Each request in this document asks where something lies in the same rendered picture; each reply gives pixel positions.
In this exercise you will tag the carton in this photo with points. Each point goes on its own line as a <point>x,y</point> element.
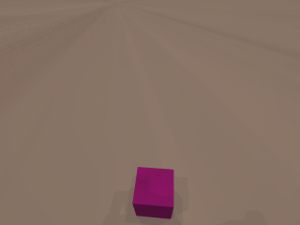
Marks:
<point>154,193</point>

